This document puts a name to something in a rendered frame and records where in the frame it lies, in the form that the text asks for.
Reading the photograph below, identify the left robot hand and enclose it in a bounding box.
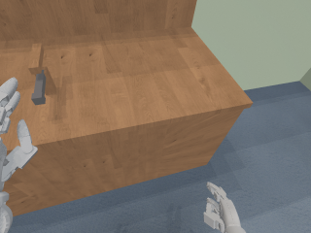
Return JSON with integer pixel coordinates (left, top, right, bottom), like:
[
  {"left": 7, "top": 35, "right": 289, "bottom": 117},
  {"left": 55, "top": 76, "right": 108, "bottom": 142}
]
[{"left": 0, "top": 77, "right": 38, "bottom": 192}]

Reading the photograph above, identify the right robot hand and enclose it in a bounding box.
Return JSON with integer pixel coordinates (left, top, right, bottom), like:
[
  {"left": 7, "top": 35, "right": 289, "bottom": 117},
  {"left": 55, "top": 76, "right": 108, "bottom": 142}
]
[{"left": 203, "top": 182, "right": 241, "bottom": 233}]

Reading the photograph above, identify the counter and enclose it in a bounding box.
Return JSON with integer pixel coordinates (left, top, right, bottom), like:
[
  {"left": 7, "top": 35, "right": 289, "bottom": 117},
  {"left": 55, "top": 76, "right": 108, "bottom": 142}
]
[{"left": 0, "top": 0, "right": 253, "bottom": 216}]

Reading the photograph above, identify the robot left forearm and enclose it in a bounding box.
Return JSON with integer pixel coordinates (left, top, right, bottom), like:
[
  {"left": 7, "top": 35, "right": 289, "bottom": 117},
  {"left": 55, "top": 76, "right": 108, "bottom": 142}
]
[{"left": 0, "top": 191, "right": 13, "bottom": 233}]

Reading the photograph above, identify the tap lever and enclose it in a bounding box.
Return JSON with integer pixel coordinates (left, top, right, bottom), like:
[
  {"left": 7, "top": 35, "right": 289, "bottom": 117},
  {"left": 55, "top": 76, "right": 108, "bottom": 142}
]
[{"left": 31, "top": 70, "right": 47, "bottom": 106}]

